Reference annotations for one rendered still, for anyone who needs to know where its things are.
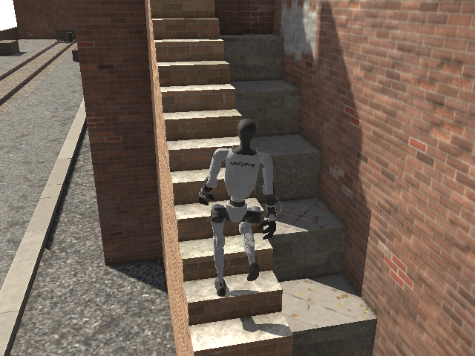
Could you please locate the stairs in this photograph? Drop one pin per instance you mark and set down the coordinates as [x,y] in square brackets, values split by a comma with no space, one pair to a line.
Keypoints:
[194,114]

